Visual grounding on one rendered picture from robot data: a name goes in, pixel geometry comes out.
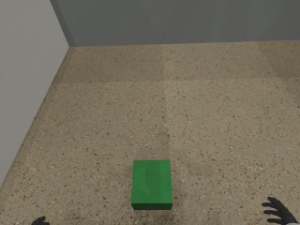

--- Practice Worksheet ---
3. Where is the robot right hand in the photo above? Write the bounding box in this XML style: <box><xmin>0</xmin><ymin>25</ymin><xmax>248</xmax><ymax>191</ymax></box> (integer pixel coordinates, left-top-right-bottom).
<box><xmin>262</xmin><ymin>196</ymin><xmax>299</xmax><ymax>225</ymax></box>

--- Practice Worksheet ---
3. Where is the carton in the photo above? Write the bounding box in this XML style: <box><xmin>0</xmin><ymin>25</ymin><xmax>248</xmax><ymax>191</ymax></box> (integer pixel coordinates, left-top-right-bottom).
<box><xmin>130</xmin><ymin>159</ymin><xmax>173</xmax><ymax>210</ymax></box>

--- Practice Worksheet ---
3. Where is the robot left hand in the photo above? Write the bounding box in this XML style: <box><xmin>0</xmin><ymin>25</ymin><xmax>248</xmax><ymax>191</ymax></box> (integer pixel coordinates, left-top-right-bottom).
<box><xmin>31</xmin><ymin>216</ymin><xmax>50</xmax><ymax>225</ymax></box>

